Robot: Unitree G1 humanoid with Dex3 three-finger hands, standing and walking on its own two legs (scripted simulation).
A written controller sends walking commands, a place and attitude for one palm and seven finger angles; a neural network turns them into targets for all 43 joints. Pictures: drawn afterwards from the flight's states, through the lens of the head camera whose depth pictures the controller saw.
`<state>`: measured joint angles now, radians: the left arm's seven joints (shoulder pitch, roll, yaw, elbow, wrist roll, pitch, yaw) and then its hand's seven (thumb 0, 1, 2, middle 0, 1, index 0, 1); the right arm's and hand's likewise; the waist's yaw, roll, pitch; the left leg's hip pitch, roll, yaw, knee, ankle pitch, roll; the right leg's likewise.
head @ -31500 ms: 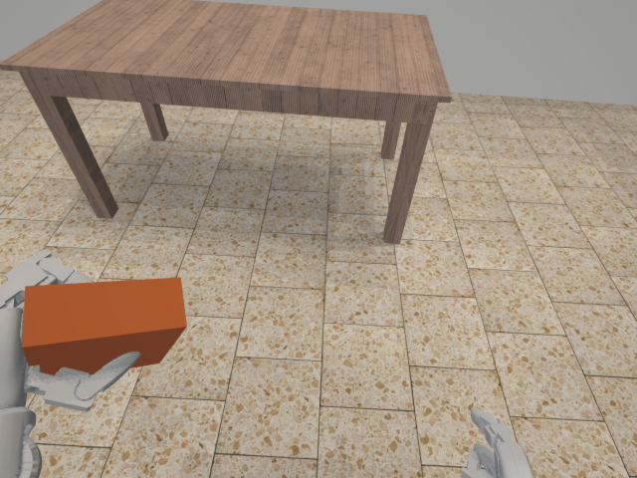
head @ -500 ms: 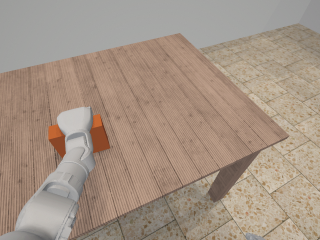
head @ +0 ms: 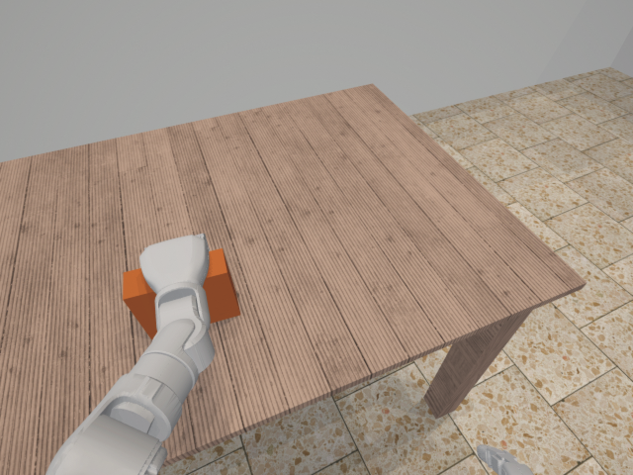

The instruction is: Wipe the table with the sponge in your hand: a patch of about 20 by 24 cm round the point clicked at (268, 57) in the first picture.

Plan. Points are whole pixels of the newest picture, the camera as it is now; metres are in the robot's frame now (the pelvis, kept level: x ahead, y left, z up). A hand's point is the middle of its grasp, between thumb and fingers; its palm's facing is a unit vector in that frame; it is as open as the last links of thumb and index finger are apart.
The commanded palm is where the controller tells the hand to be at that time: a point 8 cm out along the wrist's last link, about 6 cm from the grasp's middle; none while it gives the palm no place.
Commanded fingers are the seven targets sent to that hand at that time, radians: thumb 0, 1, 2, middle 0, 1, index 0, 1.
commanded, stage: wipe back along the middle lane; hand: left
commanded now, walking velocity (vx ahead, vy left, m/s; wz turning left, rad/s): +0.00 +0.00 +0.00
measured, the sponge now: (189, 301) +0.36 +0.23 -0.02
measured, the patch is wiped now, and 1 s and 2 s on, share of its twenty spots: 0.70 0.80 0.85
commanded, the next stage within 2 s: slide across to the third lane in 0.78 s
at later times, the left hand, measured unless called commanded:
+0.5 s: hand (195, 308) +0.33 +0.20 +0.01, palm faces -0.03 -0.04 -1.00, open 9.3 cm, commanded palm +0.28 +0.18 +0.05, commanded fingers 0.00 0.10 1.30 -1.20 -1.60 -1.20 -1.60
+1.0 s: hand (202, 328) +0.30 +0.18 +0.01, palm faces -0.03 -0.05 -1.00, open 9.3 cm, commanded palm +0.26 +0.15 +0.06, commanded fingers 0.00 0.10 1.30 -1.20 -1.60 -1.20 -1.60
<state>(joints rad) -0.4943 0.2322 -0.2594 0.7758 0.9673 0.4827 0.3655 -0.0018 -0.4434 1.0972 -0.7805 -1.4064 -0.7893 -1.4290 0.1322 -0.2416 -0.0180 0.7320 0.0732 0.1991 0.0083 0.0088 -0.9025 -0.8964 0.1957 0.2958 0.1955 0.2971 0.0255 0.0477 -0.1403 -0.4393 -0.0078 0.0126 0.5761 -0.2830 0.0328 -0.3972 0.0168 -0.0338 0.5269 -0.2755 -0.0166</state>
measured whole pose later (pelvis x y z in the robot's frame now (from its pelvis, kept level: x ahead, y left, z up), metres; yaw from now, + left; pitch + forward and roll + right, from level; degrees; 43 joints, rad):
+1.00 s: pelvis +0.00 -0.02 +0.00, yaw +0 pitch +3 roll +0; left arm -0.20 0.21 -0.39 0.39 0.99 0.59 0.29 0.04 -0.43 1.08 -0.77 -1.42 -0.79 -1.43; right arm 0.02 -0.25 0.00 0.67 0.09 0.20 0.03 0.01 -0.90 -0.90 0.19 0.30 0.19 0.30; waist 0.07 0.06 -0.11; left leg -0.33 -0.01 0.02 0.55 -0.28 0.01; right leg -0.31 0.02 -0.03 0.55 -0.30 -0.04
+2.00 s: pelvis -0.03 -0.05 +0.00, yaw +0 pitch +7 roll +1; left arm -0.66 0.08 -0.31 1.00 0.93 0.53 0.39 0.00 -0.46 1.09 -0.80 -1.38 -0.82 -1.39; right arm 0.08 -0.24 -0.02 0.78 0.07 0.17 -0.02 0.01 -0.90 -0.90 0.19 0.30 0.19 0.30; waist 0.00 0.05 -0.12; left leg -0.44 0.03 0.00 0.54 -0.23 -0.02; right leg -0.43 0.06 -0.05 0.56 -0.26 -0.09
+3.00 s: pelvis -0.03 -0.02 -0.01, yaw -2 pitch +16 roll -1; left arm -0.98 0.26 -0.13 1.31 0.97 0.44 0.41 0.01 -0.47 1.11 -0.81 -1.39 -0.82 -1.40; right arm 0.21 -0.24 -0.01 0.80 0.05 0.06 0.01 0.01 -0.90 -0.90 0.20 0.30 0.20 0.30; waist -0.12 0.04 -0.15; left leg -0.68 0.03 0.02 0.66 -0.27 0.01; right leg -0.65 0.05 -0.03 0.61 -0.25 -0.04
